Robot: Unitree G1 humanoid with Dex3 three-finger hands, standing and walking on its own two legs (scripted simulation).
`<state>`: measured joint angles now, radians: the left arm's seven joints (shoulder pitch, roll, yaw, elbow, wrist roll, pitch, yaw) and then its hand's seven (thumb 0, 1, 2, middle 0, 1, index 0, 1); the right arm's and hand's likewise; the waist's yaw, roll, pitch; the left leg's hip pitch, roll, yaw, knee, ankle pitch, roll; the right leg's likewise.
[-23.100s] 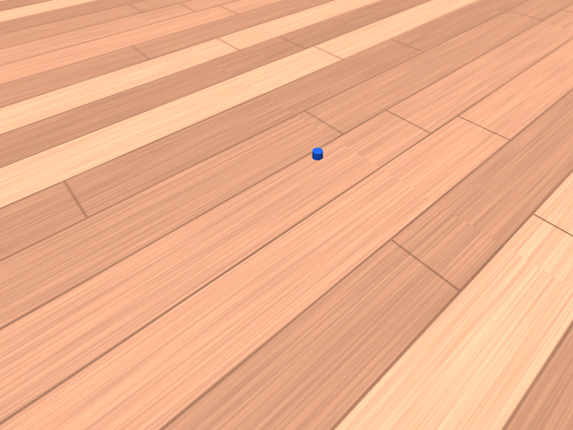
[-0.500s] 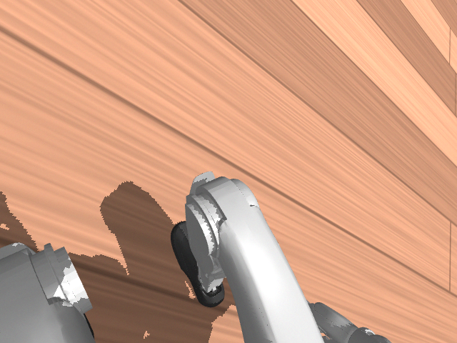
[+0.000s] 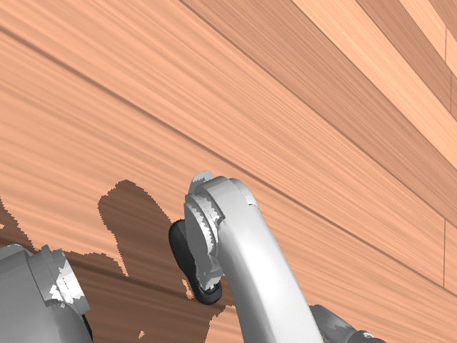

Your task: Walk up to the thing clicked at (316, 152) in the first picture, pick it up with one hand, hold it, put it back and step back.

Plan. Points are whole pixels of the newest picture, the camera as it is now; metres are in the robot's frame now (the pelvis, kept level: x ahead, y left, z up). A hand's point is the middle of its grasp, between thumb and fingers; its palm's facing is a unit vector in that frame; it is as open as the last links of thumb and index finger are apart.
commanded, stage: close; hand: left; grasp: from above
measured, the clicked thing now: out of the picture +0.47 +0.31 -0.29
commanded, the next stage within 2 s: settle in 0.22 s
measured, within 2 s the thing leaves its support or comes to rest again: leaves its support in 0.68 s
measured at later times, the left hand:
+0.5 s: hand out of the picture +0.45 +0.31 -0.26, palm faces -0.42 -0.16 -0.89, open 7.2 cm
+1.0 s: hand out of the picture +0.45 +0.33 -0.19, palm faces -0.41 -0.13 -0.90, open 7.1 cm
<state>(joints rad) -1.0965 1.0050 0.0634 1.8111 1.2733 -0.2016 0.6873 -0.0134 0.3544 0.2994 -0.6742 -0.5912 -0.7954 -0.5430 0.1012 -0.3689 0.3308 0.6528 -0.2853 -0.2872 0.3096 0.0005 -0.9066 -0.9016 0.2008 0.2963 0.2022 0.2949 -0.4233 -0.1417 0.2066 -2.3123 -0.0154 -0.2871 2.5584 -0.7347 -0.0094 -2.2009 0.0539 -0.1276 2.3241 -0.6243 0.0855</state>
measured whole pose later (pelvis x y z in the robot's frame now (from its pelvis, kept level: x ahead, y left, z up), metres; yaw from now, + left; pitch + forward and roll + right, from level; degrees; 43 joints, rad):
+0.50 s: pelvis +0.00 +0.00 +0.00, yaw +0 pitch +26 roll -17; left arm -1.11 1.03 0.06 1.81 1.27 -0.20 0.68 -0.03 0.35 0.18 -0.80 -0.46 -0.96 -0.40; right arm 0.10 -0.37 0.35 0.63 -0.28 -0.28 0.29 0.00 -0.91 -0.90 0.20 0.30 0.20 0.29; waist -0.43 -0.15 0.21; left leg -2.31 -0.01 -0.29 2.56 -0.73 -0.01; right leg -2.20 0.06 -0.13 2.32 -0.62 0.09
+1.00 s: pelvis +0.01 +0.00 +0.01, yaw +3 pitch +32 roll -14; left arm -0.98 0.83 0.06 1.51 1.22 -0.14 0.46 -0.05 0.33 0.16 -0.86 -0.40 -1.01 -0.36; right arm 0.18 -0.34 0.16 0.71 -0.19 -0.18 0.29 0.00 -0.91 -0.90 0.20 0.30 0.20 0.29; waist -0.32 -0.02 0.02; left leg -2.34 -0.02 -0.22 2.49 -0.73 -0.01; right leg -2.25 0.02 -0.08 2.31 -0.64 0.06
